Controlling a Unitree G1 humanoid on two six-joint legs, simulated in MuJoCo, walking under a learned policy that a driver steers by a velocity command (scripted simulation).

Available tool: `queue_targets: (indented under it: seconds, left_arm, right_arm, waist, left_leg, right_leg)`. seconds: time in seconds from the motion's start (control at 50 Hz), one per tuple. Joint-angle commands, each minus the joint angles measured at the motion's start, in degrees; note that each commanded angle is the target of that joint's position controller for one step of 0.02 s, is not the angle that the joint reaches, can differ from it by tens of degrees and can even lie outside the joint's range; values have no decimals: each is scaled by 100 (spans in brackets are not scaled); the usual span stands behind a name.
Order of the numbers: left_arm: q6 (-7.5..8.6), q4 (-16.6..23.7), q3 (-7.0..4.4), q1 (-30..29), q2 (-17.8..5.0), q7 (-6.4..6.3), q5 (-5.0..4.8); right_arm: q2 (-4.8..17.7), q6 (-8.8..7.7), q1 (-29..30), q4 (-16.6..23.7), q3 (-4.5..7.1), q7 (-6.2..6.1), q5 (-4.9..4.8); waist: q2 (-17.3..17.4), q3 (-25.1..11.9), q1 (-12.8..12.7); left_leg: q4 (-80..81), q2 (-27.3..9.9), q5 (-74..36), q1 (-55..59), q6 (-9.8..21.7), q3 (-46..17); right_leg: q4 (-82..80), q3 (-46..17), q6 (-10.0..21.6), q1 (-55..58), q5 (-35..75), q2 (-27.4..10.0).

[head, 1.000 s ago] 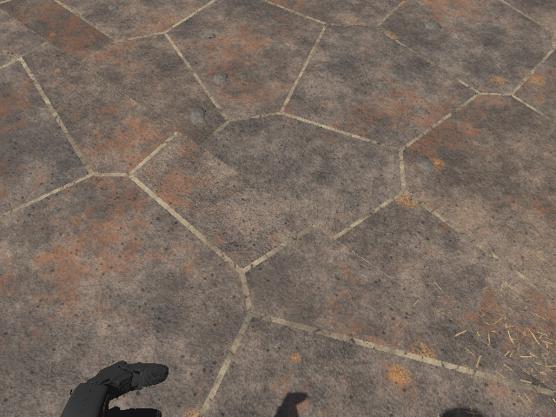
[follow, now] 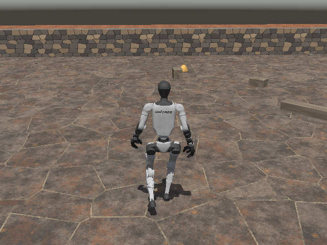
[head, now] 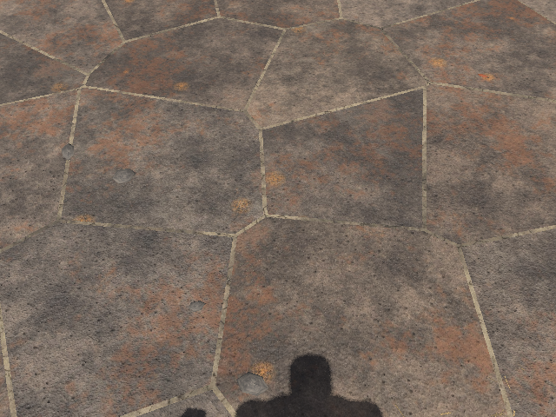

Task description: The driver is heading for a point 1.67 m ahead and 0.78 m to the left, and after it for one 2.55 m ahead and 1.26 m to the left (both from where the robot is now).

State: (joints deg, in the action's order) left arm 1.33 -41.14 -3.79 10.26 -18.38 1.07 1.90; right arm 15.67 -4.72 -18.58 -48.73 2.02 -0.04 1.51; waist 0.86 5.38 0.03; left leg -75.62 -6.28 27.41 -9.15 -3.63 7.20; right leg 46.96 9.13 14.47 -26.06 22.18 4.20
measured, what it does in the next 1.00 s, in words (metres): goes down, turning left: left foot 0.13 m lower, then right foot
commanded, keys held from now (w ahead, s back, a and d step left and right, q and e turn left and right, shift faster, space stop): q+shift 0.92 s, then shift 0.08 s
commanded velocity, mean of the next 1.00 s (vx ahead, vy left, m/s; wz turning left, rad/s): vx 0.15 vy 0.00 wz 0.59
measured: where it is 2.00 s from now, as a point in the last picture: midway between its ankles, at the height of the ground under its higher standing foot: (145, 305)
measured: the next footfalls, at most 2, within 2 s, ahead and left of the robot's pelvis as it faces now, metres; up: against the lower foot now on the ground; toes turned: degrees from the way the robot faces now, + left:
left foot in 0.26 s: +0.45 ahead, +0.10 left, -0.13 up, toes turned -5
right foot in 0.74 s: +0.57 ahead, -0.04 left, -0.13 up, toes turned +39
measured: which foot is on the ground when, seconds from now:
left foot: up 0.00-0.24, down 0.26-0.74, up 0.76-1.00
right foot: down 0.00-0.20, up 0.22-0.72, down 0.74-1.00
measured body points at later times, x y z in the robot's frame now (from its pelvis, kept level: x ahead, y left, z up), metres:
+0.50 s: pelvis +0.33 +0.06 -0.11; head +0.37 +0.07 +0.34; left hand +0.52 +0.33 -0.18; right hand +0.46 -0.20 -0.22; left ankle +0.41 +0.10 -0.83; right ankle +0.47 -0.11 -0.75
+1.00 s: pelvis +0.45 +0.00 -0.09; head +0.49 +0.03 +0.36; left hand +0.42 +0.32 -0.18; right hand +0.75 -0.14 -0.19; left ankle +0.36 +0.14 -0.75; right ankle +0.54 -0.06 -0.83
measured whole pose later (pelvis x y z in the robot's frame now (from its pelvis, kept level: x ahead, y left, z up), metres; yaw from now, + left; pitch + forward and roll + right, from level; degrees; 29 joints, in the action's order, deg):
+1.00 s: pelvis +0.45 +0.00 -0.09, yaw +41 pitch +2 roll -1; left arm -0.4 -38.7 -3.6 4.9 -14.1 -1.6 1.1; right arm 20.4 4.0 -14.6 -34.1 5.2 -0.9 -1.3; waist 2.4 3.0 0.5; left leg -63.8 -2.6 20.7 -34.6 -6.4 -4.9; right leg 23.4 2.9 2.0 -15.5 -10.1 0.7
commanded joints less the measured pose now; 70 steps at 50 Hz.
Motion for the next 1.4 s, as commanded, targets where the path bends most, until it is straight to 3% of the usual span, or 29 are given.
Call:
queue_targets:
  seconds: [0.02, 0.04, 0.06, 0.08, 0.1, 0.14, 0.18, 0.22, 0.24, 0.26, 0.28, 0.3, 0.34, 0.36, 0.4, 0.48, 0.7, 0.76, 0.8, 0.88, 1.12, 1.18, 1.2, 1.22, 1.24, 1.28, 1.34, 1.36, 1.4]
  left_arm:
    - [528, -235, 230, 1404, 464, 12, 245]
    - [717, -340, 233, 1184, 288, 246, 191]
    - [784, -232, 249, 280, 263, 318, 222]
    - [637, -134, -203, -514, -769, -5, -569]
    - [712, 23, -47, -458, -199, -270, -456]
    - [900, -309, 35, 144, 2, -473, -400]
    - [742, -466, 60, -266, 197, -440, -333]
    - [573, -489, 57, -534, 420, -436, -382]
    - [442, -448, -4, -498, 330, -428, -200]
    - [313, -367, -33, -318, 402, -425, -70]
    - [271, 147, -14, 914, 723, -415, -195]
    - [307, 41, 75, 1653, 621, -354, -214]
    - [188, 81, 91, 1377, 56, -309, -278]
    - [6, 62, -44, 1021, -262, -408, -288]
    - [-294, 238, -131, 256, -382, -462, -115]
    - [-177, 658, -63, -909, 223, -459, -36]
    - [324, 575, -260, -1195, -327, -221, -287]
    - [133, 674, -334, -909, -794, -225, -60]
    - [84, 724, -313, -923, -413, -207, -42]
    - [-84, 807, -209, -1099, -389, -323, -112]
    - [-147, 329, -303, -333, -868, -65, -252]
    - [-91, 162, -245, -99, -824, 1, -460]
    - [-19, 128, -141, -114, -536, 40, -419]
    - [77, 251, 41, -396, 0, 127, -248]
    - [222, 638, -13, -776, -95, 139, -309]
    - [397, 698, -196, -994, -700, 112, -488]
    - [483, 376, -209, -472, -625, 122, -253]
    - [174, 201, -106, -308, -366, 262, 414]
    - [-47, 276, -95, -398, -317, 344, 243]
  right_arm:
    - [1068, -271, 667, 842, 126, 216, 423]
    - [530, -189, 358, 981, -4, 246, 579]
    - [340, -107, 391, 1136, -34, 182, 695]
    - [230, -301, -89, 880, -55, 188, -630]
    - [515, -517, 491, 602, -38, 138, -778]
    - [-430, -714, 87, 204, -194, 410, -368]
    - [-84, -446, -1002, 19, -47, 428, -124]
    - [404, -389, -1769, -135, 181, 387, 131]
    - [453, -406, -2402, -345, 201, 404, 179]
    - [258, -386, -2487, -428, 143, 427, 155]
    - [655, -466, -1200, 149, 111, 311, 117]
    - [1380, -375, -374, 622, 391, 154, -4]
    - [1400, -55, 590, 1145, 528, -96, 154]
    - [1021, 8, 631, 1219, 440, -151, 157]
    - [726, 176, 442, 1181, 312, -192, -117]
    - [948, 542, 115, 1120, 449, -406, -459]
    - [937, 770, 568, 1791, 628, -315, -369]
    - [569, 768, -84, 1852, 465, -206, -405]
    - [1526, 680, 61, 1815, 695, -77, -350]
    - [1040, 840, 53, 1760, 518, -60, -297]
    - [638, 724, 721, 1937, 243, -62, -204]
    - [595, 686, 156, 1596, 241, 44, -296]
    - [641, 663, -258, 1412, 261, 34, -315]
    - [961, 623, -948, 1259, 336, -23, -281]
    - [1798, 529, -1084, 1272, 535, 13, -193]
    - [1205, 183, -540, 1358, 367, 8, -112]
    - [796, 64, -204, 1413, 214, 11, -184]
    - [924, 108, -411, 1164, 226, 59, 35]
    - [859, 82, -509, 1036, 237, 129, -25]
  waist:
    - [1477, 234, -550]
    - [100, 382, -180]
    - [-154, 400, 367]
    - [-1231, 336, 683]
    - [672, 515, 260]
    - [848, -505, 168]
    - [-408, -1010, 696]
    - [519, -511, 1293]
    - [942, -434, 1504]
    - [1052, -290, 1245]
    - [1950, 53, -252]
    - [2159, -390, -468]
    - [15, -2244, -524]
    - [-790, -2143, -415]
    - [-1069, -1719, -244]
    - [-161, -1135, 108]
    - [928, -992, 114]
    - [-1169, -1646, 364]
    - [-1105, -1357, 243]
    - [-509, -709, 216]
    - [-1027, -1208, -146]
    - [-929, -1239, 123]
    - [-741, -1230, 321]
    - [392, -1264, 617]
    - [1447, -758, 701]
    - [1058, -1, 510]
    - [766, -160, 194]
    - [611, -268, 136]
    - [715, -49, 126]
  left_leg:
    - [71, 145, -398, -4457, -123, -1754]
    - [414, -120, -908, -4130, 122, -1731]
    - [1033, -65, -1006, -3224, 563, -1346]
    - [1792, 13, -976, -3410, 564, -696]
    - [3398, 336, -3397, -2366, 395, -308]
    - [4166, 759, -8070, 689, -151, -141]
    - [4371, 894, -7446, 1550, -305, -491]
    - [5412, 644, -7271, 1683, -23, -649]
    - [5703, 610, -7103, 1421, 18, -686]
    - [5414, 661, -6439, 1231, -313, -886]
    - [5241, 255, -7092, 1006, 25, -3280]
    - [5033, -1024, -7506, 1841, 1164, -5339]
    - [5751, -1592, -4327, 1798, 2116, -6666]
    - [5723, -1583, -4067, 910, 2238, -6732]
    - [5638, -839, -3379, -321, 2003, -5435]
    - [5706, 658, -1650, -1152, 1182, -3952]
    - [5066, 841, -2283, -116, 1025, -4745]
    - [2601, 2064, 1441, -2173, 419, -2819]
    - [1091, 1274, 542, -2735, -7, -2212]
    - [374, 769, -575, -2971, -182, -1377]
    - [3333, 525, -544, -1572, -11, -695]
    - [4988, 746, -1052, 131, 534, -380]
    - [5108, 649, -810, 1146, 729, -587]
    - [5652, -489, 220, 2099, 1091, -2210]
    - [6363, -1658, 2100, 2029, 2057, -4483]
    - [6728, -1456, 1858, 1398, 2018, -4233]
    - [6783, -839, 338, 1057, 1605, -2987]
    - [7022, -393, -76, 609, 1393, -2390]
    - [7161, -242, -403, 312, 1418, -2022]
  right_leg:
    - [-2461, -4411, 187, 2719, -5293, -1899]
    - [-2498, -4423, 586, 1544, -5446, -2379]
    - [-2616, -3273, 199, 57, -5529, -1931]
    - [-2509, -2470, 150, 593, -4266, -1508]
    - [-1988, -1093, -402, -726, -4846, -679]
    - [-954, 37, -639, -1805, -5574, -457]
    - [-471, 229, -924, -982, -4960, -198]
    - [1736, 310, -1187, -931, -6347, 125]
    - [3157, 274, -1252, -521, -6844, 323]
    - [4018, -114, -1195, -666, -6681, 289]
    - [4134, -994, -1275, -1758, -5976, 351]
    - [4732, -1639, -1465, -2967, -5748, 139]
    - [4671, -2428, -1528, -2645, -4236, -237]
    - [4534, -2445, -1752, -2282, -4217, -344]
    - [3478, -2451, -2011, -1745, -4487, -385]
    - [926, -1958, -1962, -990, -3504, 74]
    - [-2223, -2149, -1617, 596, -3181, 106]
    - [-2535, -3661, -281, 2988, -559, -2228]
    - [-2754, -3683, 108, 2372, -1433, -2392]
    - [-2941, -2209, -211, 1521, -2047, -1642]
    - [-2720, -1433, 11, 2091, -1109, -2006]
    - [-2849, -1409, -355, 1043, -4699, -1880]
    - [-2532, -1178, -681, 170, -5452, -1650]
    - [-700, -532, -1188, -1057, -5611, -1119]
    - [666, -394, -1355, -2942, -5697, -478]
    - [1517, -1217, -1139, -3479, -4464, -958]
    - [1192, -1184, -1261, -2914, -3195, -1088]
    - [1304, -715, -1411, -2217, -3169, -894]
    - [1137, -620, -1558, -2088, -2892, -888]
Velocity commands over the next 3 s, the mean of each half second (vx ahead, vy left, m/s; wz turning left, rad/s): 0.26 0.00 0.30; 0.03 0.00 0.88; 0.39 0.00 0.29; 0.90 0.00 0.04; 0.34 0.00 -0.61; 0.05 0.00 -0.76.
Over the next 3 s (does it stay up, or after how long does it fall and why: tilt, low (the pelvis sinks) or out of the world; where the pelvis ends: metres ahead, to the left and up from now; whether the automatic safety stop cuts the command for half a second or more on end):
stays up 1.16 0.67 -0.10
